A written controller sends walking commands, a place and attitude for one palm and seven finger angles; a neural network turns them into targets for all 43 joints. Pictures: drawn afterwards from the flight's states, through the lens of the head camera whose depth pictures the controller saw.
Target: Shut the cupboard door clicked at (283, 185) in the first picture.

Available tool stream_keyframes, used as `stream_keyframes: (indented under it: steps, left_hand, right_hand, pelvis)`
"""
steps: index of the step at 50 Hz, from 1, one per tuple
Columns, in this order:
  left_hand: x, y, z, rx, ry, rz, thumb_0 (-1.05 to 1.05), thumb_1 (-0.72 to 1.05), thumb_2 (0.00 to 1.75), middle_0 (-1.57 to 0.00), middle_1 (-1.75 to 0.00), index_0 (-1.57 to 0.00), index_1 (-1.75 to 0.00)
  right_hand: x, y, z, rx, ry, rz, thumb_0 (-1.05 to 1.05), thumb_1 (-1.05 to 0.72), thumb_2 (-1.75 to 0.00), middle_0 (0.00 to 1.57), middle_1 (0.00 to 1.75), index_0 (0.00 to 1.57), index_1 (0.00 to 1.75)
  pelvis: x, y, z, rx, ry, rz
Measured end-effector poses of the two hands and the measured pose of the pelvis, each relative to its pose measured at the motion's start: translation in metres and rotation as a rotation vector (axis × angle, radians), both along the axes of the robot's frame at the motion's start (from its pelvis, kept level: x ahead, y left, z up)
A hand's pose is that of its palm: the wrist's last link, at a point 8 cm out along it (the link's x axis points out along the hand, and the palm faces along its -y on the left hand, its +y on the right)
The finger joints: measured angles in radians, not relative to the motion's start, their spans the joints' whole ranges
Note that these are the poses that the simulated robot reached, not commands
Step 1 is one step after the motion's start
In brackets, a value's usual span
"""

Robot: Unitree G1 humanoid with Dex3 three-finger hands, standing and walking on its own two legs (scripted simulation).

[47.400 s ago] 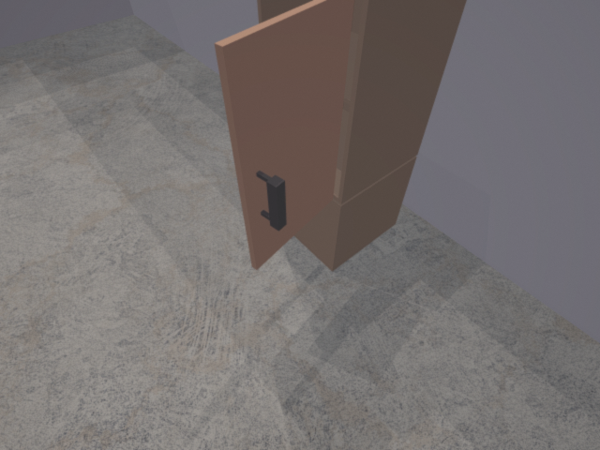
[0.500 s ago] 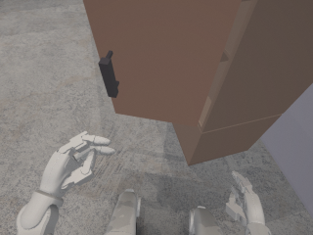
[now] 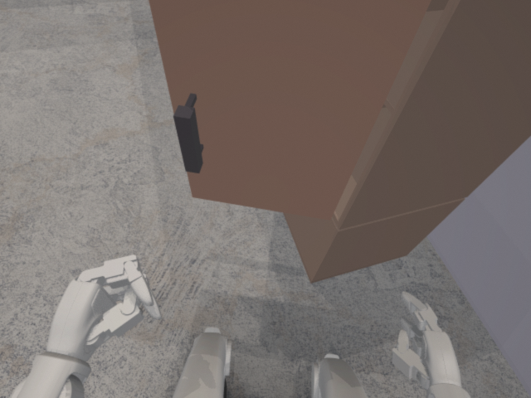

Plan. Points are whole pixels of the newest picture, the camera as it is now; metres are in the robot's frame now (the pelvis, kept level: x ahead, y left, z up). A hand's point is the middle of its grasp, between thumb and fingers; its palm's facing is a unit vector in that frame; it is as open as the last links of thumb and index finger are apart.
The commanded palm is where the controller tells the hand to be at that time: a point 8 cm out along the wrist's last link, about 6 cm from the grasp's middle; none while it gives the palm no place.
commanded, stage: raise the hand and make a fist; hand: left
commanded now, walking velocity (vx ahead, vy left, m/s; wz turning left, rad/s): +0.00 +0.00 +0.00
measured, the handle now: (193, 133) +0.54 +0.18 +0.04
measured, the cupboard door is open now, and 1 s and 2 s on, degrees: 64 64 64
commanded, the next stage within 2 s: bring the fist close to the handle in 0.76 s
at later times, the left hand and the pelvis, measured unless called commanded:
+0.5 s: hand (151, 295) +0.24 +0.17 +0.06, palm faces -0.10 -0.99 -0.04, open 3.1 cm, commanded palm +0.22 +0.22 +0.06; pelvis +0.02 -0.02 +0.00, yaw +0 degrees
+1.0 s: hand (148, 293) +0.24 +0.17 +0.06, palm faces -0.09 -0.99 -0.05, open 3.1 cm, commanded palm +0.25 +0.22 +0.06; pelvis +0.01 -0.02 -0.01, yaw +0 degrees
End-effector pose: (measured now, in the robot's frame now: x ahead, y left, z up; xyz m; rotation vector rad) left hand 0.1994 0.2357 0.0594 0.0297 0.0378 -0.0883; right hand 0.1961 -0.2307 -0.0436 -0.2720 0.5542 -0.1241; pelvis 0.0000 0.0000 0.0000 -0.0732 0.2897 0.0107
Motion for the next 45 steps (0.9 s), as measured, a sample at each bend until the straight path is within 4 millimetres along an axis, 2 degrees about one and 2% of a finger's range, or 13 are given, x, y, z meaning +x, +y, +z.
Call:
stream_keyframes:
  steps: [4,9,13,21,27,30,36,45]
  left_hand:
    - [-0.002,0.011,0.015,0.025,-0.048,0.074,0.01,0.90,0.90,-1.16,-1.35,-1.16,-1.35]
    - [0.003,0.000,0.000,0.018,0.022,0.021,0.01,0.90,0.90,-1.24,-1.43,-1.24,-1.43]
    - [0.010,-0.008,-0.008,0.014,0.053,-0.040,0.01,0.90,0.90,-1.27,-1.47,-1.27,-1.47]
    - [0.022,0.000,0.011,0.031,-0.040,0.021,0.01,0.90,0.90,-1.29,-1.49,-1.30,-1.50]
    - [0.022,-0.015,-0.005,0.008,0.052,-0.032,0.01,0.90,0.90,-1.30,-1.50,-1.30,-1.50]
    - [0.022,-0.019,-0.005,0.007,0.034,-0.041,0.01,0.90,0.90,-1.30,-1.50,-1.30,-1.50]
    - [0.022,-0.012,0.007,0.017,-0.061,0.008,0.01,0.90,0.90,-1.30,-1.50,-1.30,-1.50]
    - [0.012,-0.016,-0.004,0.001,0.018,-0.031,0.01,0.90,0.90,-1.30,-1.50,-1.30,-1.50]
  right_hand:
    - [0.017,0.012,0.005,0.025,-0.017,0.051,0.02,-0.91,-0.90,0.20,0.30,0.20,0.30]
    - [0.026,0.018,0.001,0.043,-0.009,0.087,0.02,-0.90,-0.90,0.20,0.30,0.21,0.30]
    - [0.023,0.011,-0.007,0.037,0.018,0.075,0.02,-0.90,-0.90,0.20,0.30,0.21,0.30]
    - [0.007,-0.013,-0.024,0.031,0.096,0.013,0.02,-0.90,-0.90,0.20,0.30,0.21,0.30]
    - [-0.001,-0.026,-0.028,0.031,0.107,-0.031,0.02,-0.91,-0.90,0.20,0.30,0.21,0.30]
    - [-0.003,-0.031,-0.028,0.022,0.101,-0.043,0.02,-0.91,-0.90,0.20,0.30,0.20,0.30]
    - [-0.002,-0.032,-0.029,0.022,0.094,-0.041,0.02,-0.91,-0.90,0.20,0.30,0.20,0.30]
    - [0.001,-0.021,-0.024,0.033,0.067,-0.026,0.02,-0.91,-0.90,0.20,0.30,0.20,0.30]
  pelvis:
    - [0.006,-0.002,0.003,-0.004,0.001,0.009]
    - [0.010,-0.005,0.003,-0.005,0.007,0.015]
    - [0.013,-0.010,0.000,-0.002,0.017,0.008]
    - [0.019,-0.017,-0.004,0.002,0.024,0.004]
    - [0.020,-0.020,-0.004,0.015,0.032,-0.005]
    - [0.019,-0.022,-0.005,0.020,0.033,-0.011]
    - [0.016,-0.023,-0.009,0.019,0.029,-0.010]
    - [0.013,-0.019,-0.007,0.017,0.023,-0.009]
